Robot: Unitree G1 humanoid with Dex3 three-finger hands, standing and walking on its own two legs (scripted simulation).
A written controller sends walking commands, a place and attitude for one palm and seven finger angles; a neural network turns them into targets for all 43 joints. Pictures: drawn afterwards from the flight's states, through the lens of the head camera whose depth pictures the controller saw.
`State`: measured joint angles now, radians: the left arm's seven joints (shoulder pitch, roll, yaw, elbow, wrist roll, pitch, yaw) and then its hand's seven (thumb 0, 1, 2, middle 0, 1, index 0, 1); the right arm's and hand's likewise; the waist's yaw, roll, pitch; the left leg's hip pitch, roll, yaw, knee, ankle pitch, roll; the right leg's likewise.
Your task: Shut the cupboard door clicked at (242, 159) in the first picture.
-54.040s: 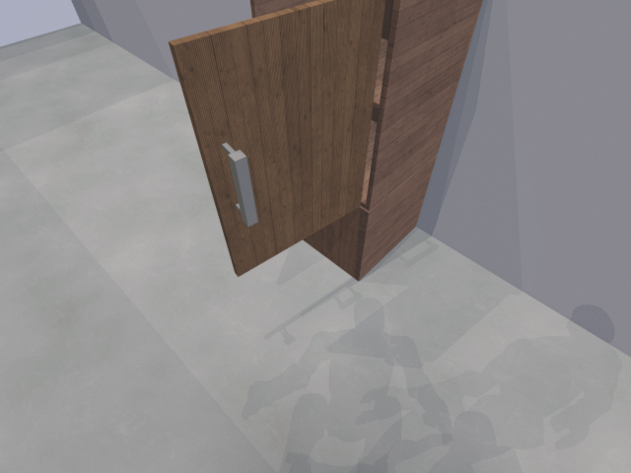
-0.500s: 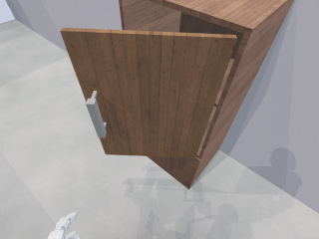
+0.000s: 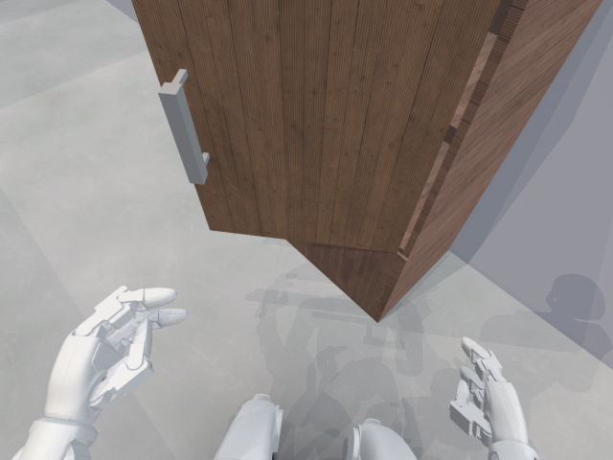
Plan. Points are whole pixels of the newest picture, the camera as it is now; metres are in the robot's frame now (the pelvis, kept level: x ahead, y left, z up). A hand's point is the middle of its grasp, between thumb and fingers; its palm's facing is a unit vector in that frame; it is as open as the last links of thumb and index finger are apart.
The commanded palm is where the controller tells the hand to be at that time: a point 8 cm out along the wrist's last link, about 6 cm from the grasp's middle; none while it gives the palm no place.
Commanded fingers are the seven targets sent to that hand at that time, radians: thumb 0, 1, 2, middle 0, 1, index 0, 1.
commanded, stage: raise the hand and make a fist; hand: left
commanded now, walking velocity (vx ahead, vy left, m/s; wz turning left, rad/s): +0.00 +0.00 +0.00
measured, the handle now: (190, 130) +0.55 +0.25 +0.08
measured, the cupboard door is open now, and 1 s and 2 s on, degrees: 39 39 39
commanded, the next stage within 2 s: bring the fist close to the handle in 1.32 s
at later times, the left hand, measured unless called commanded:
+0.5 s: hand (130, 334) +0.23 +0.23 +0.07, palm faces -0.01 -1.00 -0.01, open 3.3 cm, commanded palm +0.21 +0.28 +0.07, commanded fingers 0.00 0.90 0.90 -1.21 -1.40 -1.21 -1.40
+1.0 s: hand (126, 319) +0.24 +0.23 +0.09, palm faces -0.02 -1.00 -0.03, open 3.1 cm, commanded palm +0.22 +0.28 +0.09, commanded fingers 0.00 0.90 0.90 -1.30 -1.50 -1.30 -1.50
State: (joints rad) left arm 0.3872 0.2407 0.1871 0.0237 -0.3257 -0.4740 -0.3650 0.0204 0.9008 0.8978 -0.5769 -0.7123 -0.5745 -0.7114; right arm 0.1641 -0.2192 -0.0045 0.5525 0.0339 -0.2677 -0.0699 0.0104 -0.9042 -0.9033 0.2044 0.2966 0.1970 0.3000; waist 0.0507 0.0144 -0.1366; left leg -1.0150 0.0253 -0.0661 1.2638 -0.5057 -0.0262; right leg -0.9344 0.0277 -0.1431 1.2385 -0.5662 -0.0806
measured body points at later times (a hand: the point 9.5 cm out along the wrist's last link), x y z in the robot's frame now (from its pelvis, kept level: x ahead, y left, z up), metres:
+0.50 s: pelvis +0.02 +0.04 +0.02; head +0.08 +0.06 +0.46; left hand +0.23 +0.28 +0.07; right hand +0.20 -0.20 -0.05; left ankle +0.06 +0.13 -0.63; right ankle +0.03 -0.07 -0.63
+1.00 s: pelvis +0.02 +0.04 +0.03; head +0.07 +0.06 +0.47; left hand +0.24 +0.28 +0.09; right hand +0.19 -0.19 -0.04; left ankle +0.06 +0.13 -0.63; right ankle +0.03 -0.07 -0.63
